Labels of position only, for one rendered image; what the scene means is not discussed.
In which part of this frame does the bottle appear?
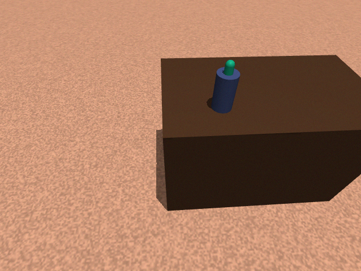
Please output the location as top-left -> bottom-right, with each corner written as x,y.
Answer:
211,60 -> 240,113

